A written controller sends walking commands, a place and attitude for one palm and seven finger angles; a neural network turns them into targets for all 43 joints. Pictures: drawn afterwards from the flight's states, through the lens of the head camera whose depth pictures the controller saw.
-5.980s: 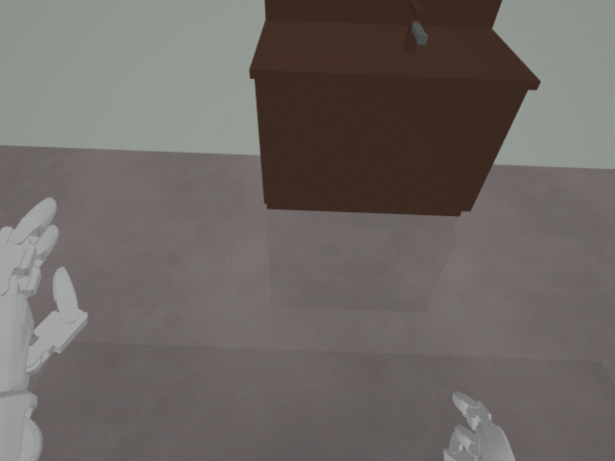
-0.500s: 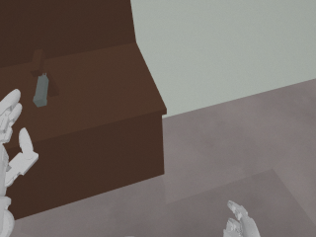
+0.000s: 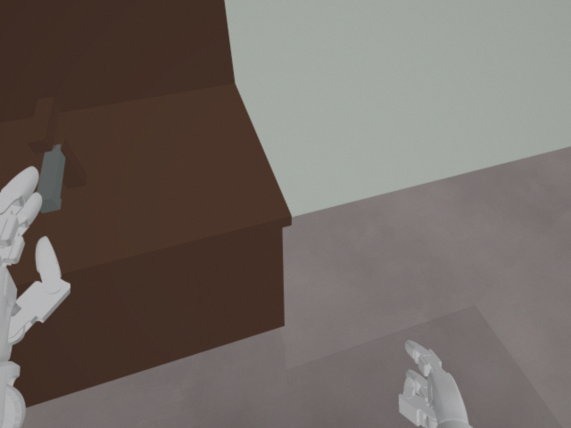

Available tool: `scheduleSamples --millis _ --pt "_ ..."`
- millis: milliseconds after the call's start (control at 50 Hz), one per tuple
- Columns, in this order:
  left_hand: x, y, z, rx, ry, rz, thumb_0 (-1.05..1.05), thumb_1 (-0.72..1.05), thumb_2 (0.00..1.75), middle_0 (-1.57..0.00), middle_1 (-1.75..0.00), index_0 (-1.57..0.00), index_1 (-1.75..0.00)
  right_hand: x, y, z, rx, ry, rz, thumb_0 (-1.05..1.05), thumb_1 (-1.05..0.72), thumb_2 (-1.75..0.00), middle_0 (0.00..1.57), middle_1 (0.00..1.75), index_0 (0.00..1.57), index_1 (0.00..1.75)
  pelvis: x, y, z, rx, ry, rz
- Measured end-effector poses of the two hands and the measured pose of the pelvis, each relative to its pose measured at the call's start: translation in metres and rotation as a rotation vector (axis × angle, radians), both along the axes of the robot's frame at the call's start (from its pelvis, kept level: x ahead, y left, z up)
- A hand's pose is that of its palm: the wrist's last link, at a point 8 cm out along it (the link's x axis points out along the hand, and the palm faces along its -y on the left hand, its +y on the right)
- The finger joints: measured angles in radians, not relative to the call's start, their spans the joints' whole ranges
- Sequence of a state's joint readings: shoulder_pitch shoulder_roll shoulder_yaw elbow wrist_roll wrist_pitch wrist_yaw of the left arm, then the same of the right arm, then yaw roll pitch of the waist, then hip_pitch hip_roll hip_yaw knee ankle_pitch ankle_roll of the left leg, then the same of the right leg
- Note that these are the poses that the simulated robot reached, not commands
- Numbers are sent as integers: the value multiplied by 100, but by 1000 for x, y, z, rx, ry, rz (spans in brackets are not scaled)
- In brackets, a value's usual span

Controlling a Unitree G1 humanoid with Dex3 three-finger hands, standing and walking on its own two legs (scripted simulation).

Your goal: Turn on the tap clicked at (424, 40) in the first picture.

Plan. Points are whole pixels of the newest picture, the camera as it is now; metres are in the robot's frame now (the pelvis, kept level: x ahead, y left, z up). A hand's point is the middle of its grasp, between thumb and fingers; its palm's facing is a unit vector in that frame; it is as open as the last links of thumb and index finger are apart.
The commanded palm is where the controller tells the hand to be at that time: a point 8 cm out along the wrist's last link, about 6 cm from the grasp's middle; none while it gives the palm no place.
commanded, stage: come to a stop and stand still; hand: left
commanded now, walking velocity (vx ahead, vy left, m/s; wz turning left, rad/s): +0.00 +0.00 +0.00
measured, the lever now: (47, 200) +0.43 +0.43 +0.04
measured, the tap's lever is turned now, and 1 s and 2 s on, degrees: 0 0 0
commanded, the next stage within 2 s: look again from close up in 1.00 s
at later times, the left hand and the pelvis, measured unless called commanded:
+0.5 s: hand (57, 278) +0.23 +0.25 +0.16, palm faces +0.27 -0.88 -0.38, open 7.4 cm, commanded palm +0.17 +0.30 +0.18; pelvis -0.01 +0.03 +0.01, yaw -4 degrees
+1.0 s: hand (15, 263) +0.25 +0.30 +0.16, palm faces +0.34 -0.86 -0.38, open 7.4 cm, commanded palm +0.18 +0.34 +0.18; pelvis +0.01 +0.06 +0.01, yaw -3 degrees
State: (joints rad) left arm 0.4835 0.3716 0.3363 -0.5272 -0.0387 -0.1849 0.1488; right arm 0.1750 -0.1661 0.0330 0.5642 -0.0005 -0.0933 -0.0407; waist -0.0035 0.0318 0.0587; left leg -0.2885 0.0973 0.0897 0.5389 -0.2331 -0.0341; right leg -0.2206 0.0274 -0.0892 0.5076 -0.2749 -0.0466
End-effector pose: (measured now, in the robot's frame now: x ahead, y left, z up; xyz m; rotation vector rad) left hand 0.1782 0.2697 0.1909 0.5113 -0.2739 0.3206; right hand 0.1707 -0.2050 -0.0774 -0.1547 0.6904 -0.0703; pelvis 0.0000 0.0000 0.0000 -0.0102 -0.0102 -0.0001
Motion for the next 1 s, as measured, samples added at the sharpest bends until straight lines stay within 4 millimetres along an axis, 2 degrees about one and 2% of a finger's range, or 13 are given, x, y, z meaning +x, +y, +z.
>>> scheduleSamples --millis 80,220,320,360,460,520,580,680,760,860,1000 --pt "-6 -5 -5 -18 32 6 1 89 90 -21 -30 -21 -30 -6 -7 -7 -4 25 -12 1 -91 -90 21 30 21 30 -1 -2 -1 -1 3 -6" --pt "-10 11 -14 -61 44 47 1 89 90 -22 -30 -21 -30 -27 -20 -7 -69 86 -47 1 -91 -90 21 30 21 30 -6 2 2 5 -11 -6" --pt "12 45 22 43 -144 62 1 88 90 -22 -30 -21 -30 -36 -17 -3 -94 53 15 1 -91 -90 20 30 20 29 -18 3 -1 -6 -4 -4" --pt "16 47 24 18 -172 55 1 89 90 -21 -30 -21 -30 -39 -16 0 -79 33 9 1 -91 -90 20 30 20 29 -19 9 -1 -10 0 -30" --pt "19 27 -3 -51 -55 -77 1 90 90 -21 -30 -20 -30 -48 -10 9 -86 25 -59 1 -91 -90 20 30 20 30 -12 28 4 -5 4 -63" --pt "20 27 -19 -56 28 -114 1 89 90 -21 -30 -20 -30 -50 -2 12 -103 42 -77 1 -91 -90 20 30 20 30 -8 36 6 -2 12 -64" --pt "22 42 -22 -32 58 -90 1 89 90 -22 -30 -21 -30 -47 7 10 -112 65 -64 1 -91 -90 20 30 20 30 -5 41 7 -3 18 -58" --pt "26 64 -12 -20 11 -22 1 89 90 -22 -30 -21 -30 -29 25 8 -107 77 -12 1 -91 -90 20 30 20 30 1 49 8 -9 24 -52" --pt "28 67 -8 -38 -18 -15 1 89 90 -21 -30 -21 -30 -10 37 11 -97 51 16 1 -91 -90 21 30 21 30 5 56 8 -12 28 -52" --pt "31 69 -14 -62 6 -26 1 89 90 -21 -30 -21 -30 12 48 19 -88 4 26 1 -91 -90 21 30 21 30 9 62 8 -14 32 -54" --pt "31 74 -13 -67 11 -22 1 89 90 -21 -30 -21 -30 23 54 26 -92 -23 34 1 -91 -90 21 30 21 30 10 64 9 -16 31 -50"
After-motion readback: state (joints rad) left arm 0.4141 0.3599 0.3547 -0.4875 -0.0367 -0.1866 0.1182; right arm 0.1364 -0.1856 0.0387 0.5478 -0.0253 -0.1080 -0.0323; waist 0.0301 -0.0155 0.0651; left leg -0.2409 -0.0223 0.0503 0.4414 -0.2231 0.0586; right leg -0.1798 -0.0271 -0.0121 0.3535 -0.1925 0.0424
